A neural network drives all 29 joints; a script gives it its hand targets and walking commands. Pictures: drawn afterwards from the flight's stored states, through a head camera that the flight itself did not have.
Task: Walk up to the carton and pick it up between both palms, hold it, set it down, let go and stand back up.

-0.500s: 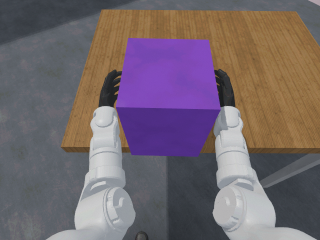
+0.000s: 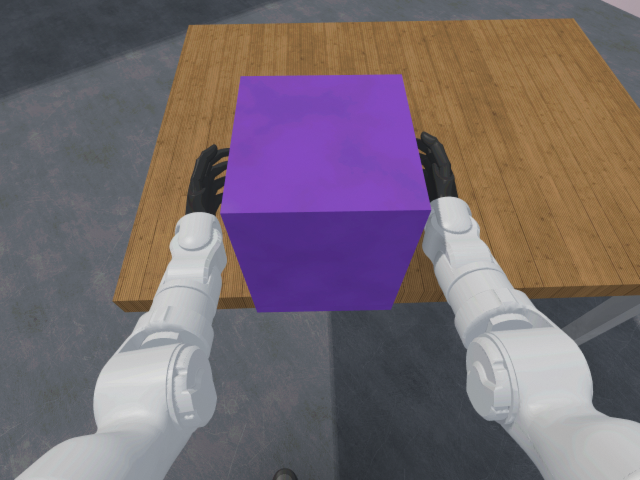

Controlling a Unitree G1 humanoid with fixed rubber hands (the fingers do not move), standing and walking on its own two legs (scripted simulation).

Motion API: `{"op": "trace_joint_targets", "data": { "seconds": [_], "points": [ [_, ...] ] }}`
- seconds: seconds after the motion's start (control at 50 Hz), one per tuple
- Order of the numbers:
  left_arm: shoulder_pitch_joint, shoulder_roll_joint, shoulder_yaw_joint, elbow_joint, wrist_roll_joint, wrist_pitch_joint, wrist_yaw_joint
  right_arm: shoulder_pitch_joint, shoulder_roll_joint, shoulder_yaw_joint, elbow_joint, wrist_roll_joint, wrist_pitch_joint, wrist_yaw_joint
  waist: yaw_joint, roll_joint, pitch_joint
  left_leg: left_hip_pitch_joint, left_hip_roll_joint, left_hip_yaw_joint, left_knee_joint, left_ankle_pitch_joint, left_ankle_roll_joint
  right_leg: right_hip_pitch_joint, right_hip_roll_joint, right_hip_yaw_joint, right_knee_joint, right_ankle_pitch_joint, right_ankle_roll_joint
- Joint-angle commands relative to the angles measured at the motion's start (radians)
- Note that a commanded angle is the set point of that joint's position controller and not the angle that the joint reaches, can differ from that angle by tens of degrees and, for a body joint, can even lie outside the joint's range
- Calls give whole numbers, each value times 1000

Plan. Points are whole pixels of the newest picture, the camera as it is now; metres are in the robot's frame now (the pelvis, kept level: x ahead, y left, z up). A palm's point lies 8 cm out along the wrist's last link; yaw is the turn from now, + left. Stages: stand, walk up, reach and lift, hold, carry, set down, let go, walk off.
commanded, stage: set down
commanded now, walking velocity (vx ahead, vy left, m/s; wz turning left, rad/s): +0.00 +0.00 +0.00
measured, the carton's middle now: (322, 204) +0.45 +0.05 +0.04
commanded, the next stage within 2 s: none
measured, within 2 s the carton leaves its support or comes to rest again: neither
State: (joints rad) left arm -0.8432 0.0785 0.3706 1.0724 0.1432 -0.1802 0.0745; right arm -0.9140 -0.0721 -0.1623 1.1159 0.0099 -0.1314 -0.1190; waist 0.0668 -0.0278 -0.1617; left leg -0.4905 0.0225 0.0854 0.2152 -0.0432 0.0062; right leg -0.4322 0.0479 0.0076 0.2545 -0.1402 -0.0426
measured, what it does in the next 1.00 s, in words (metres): stands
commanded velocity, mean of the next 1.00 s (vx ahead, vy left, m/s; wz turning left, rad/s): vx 0.00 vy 0.00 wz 0.00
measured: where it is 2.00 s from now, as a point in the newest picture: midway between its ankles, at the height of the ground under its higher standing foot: outside the picture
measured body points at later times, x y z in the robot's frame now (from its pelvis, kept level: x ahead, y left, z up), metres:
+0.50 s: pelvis -0.03 +0.01 -0.01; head +0.04 +0.01 +0.44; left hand +0.43 +0.24 +0.10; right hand +0.47 -0.17 +0.11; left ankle +0.01 +0.12 -0.75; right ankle -0.04 -0.09 -0.75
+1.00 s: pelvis -0.02 +0.00 +0.00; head +0.02 +0.00 +0.45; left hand +0.44 +0.24 +0.19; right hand +0.47 -0.17 +0.18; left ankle +0.01 +0.12 -0.75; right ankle -0.04 -0.09 -0.75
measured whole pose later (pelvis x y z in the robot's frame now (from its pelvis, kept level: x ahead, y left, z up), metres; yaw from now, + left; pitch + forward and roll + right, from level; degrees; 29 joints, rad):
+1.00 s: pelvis -0.02 +0.00 +0.00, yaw +1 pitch +16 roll -1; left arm -1.09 0.35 0.00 1.10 -0.32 0.09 0.08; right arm -1.19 -0.40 0.17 1.28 0.44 0.11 -0.01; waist 0.05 0.01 -0.22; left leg -0.53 0.04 0.04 0.32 -0.07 0.00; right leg -0.42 0.06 -0.02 0.27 -0.13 -0.04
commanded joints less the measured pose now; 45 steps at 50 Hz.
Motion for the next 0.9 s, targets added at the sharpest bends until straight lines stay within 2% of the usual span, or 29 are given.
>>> {"op": "trace_joint_targets", "data": {
  "seconds": [0.0,0.1,0.18,0.26,0.3,0.38,0.52,0.54,0.66,0.68,0.74,0.78,0.88],
  "points": [
    [-393,133,-55,-31,-77,-68,22,-409,-104,66,-19,78,-43,-1,27,18,-635,200,-20,-17,91,281,40,315,-35,32,122,624,113],
    [-431,172,-151,34,-180,-69,35,-464,-229,114,51,162,-57,9,3,27,-682,453,10,-50,196,426,-22,13,-5,-4,44,448,94],
    [-462,193,-230,33,-247,-62,41,-489,-292,158,74,214,-56,31,-7,37,-701,586,29,-71,241,468,-56,-153,11,-28,-12,293,79],
    [-492,226,-296,43,-321,-43,39,-530,-332,218,107,279,-29,63,0,28,-673,577,40,-86,241,409,-57,-199,7,-31,-26,193,79],
    [-526,253,-329,60,-361,-34,36,-566,-349,249,126,312,-13,82,6,23,-649,537,42,-89,229,335,-52,-202,0,-29,-23,136,86],
    [-577,290,-383,66,-418,-21,39,-616,-380,286,151,370,9,117,15,45,-638,487,45,-91,225,250,-46,-213,-12,-26,2,82,88],
    [-613,325,-423,100,-469,30,23,-650,-419,314,212,410,54,147,2,39,-614,422,44,-94,229,205,-32,-166,-26,-16,34,104,91],
    [-624,334,-421,101,-474,34,19,-654,-423,311,210,407,58,147,-11,25,-613,409,42,-97,228,201,-28,-150,-27,-15,37,116,92],
    [-641,376,-385,55,-462,64,1,-675,-436,305,148,400,83,136,-18,2,-654,355,24,-91,208,236,-9,-2,-26,-5,60,265,104],
    [-648,378,-384,37,-460,73,0,-679,-442,304,141,403,91,135,-14,17,-666,358,22,-90,204,245,-10,17,-24,-5,63,283,102],
    [-659,390,-371,-14,-456,108,2,-691,-454,304,105,411,113,130,-12,26,-678,392,19,-88,201,275,-14,42,-18,-10,59,318,100],
    [-679,389,-383,-42,-466,136,2,-701,-464,294,97,412,133,126,-27,42,-673,424,18,-93,201,286,-21,33,-13,-16,51,319,96],
    [-683,401,-362,-98,-462,214,3,-707,-468,303,52,424,190,116,-15,39,-642,469,16,-89,198,309,-23,61,-7,-18,32,343,92]
  ]
}}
